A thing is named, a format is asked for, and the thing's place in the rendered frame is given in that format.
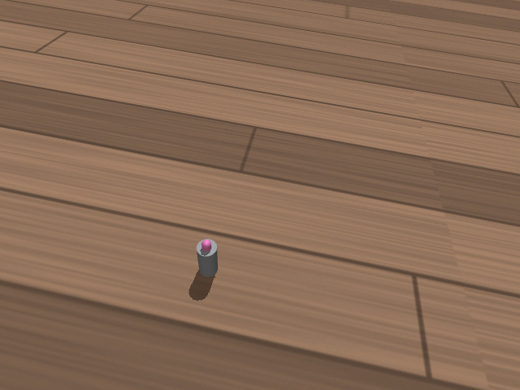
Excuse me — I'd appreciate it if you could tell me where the bottle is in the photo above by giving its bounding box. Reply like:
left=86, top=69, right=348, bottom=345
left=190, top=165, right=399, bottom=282
left=197, top=239, right=218, bottom=277

